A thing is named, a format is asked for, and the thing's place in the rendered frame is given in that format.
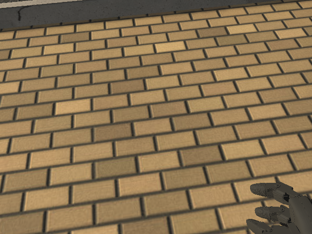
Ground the robot right hand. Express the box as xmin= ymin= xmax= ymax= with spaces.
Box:
xmin=246 ymin=180 xmax=312 ymax=234

